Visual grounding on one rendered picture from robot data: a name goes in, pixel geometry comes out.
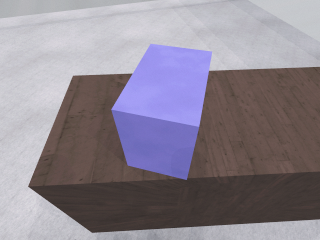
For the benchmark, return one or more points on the pedestal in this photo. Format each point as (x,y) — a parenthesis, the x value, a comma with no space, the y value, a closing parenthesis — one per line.
(256,157)

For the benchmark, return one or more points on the carton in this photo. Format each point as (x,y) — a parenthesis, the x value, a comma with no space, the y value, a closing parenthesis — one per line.
(158,113)

